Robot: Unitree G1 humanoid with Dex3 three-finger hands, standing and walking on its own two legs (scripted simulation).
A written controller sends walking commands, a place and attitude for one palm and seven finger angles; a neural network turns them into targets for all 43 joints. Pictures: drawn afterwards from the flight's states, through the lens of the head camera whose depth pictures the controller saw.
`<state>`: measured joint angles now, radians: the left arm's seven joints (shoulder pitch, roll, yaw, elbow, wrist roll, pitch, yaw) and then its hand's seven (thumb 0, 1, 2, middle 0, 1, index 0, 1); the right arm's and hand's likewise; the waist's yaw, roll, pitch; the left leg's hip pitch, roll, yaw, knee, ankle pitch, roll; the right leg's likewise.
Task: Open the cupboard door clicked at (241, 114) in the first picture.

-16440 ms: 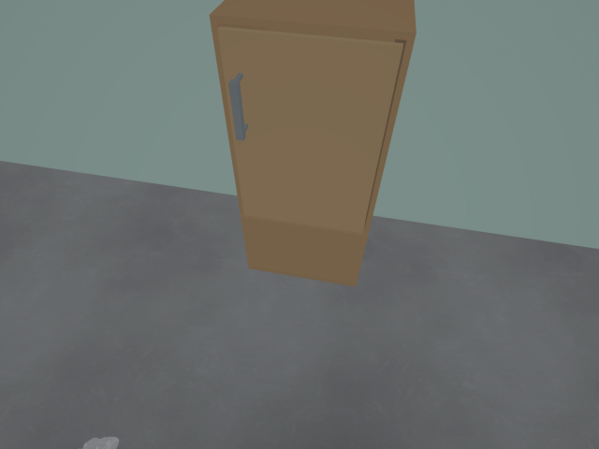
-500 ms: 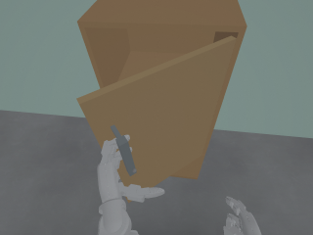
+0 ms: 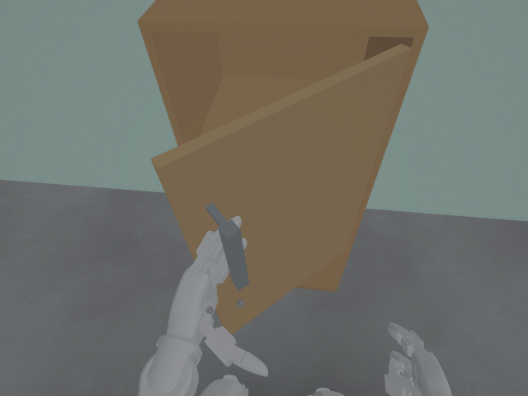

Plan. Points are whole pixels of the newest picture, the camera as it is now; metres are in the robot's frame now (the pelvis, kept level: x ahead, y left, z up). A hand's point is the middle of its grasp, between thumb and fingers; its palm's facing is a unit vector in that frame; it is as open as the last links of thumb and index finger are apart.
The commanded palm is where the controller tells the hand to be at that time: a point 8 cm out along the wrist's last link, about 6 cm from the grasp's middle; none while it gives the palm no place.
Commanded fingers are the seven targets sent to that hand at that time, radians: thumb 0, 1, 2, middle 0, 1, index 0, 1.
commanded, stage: slide the hand sideways off the handle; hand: left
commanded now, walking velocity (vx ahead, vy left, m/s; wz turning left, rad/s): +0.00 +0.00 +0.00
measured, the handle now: (228, 249) +0.31 +0.07 +0.07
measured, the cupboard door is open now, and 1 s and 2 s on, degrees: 43 42 42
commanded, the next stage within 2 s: draw the hand back to the body in 0.96 s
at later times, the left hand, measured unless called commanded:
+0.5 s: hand (213, 311) +0.22 +0.08 +0.07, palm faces -0.16 -0.99 +0.01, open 15.9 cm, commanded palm +0.20 +0.15 +0.07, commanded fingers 0.00 -0.50 0.30 -0.15 -0.30 -0.15 -0.30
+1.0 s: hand (159, 342) +0.19 +0.14 +0.06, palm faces -0.09 -1.00 -0.03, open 16.3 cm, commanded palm +0.17 +0.20 +0.07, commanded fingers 0.00 -0.50 0.30 -0.15 -0.30 -0.15 -0.30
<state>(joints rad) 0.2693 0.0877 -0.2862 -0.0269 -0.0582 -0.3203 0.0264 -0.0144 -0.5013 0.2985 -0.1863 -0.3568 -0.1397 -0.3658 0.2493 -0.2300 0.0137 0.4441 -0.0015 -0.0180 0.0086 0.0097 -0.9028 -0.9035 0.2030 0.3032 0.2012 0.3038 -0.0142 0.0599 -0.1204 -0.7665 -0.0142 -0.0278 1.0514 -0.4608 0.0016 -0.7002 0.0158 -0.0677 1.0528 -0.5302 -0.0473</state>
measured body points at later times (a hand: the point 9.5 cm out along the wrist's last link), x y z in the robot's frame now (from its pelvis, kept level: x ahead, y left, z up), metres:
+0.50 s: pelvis +0.01 +0.01 +0.00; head +0.05 +0.01 +0.44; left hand +0.23 +0.13 +0.07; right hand +0.18 -0.21 -0.08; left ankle +0.04 +0.12 -0.67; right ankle +0.00 -0.09 -0.67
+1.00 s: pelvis +0.00 +0.01 -0.01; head +0.04 +0.00 +0.43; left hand +0.19 +0.19 +0.07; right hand +0.19 -0.22 -0.08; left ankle +0.04 +0.12 -0.67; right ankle +0.00 -0.09 -0.67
